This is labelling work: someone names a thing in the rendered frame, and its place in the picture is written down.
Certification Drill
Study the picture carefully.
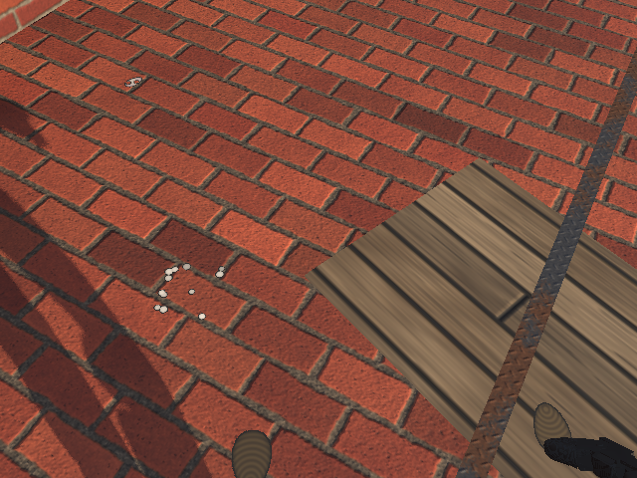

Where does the robot right hand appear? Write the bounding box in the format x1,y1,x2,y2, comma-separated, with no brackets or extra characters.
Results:
543,437,637,478

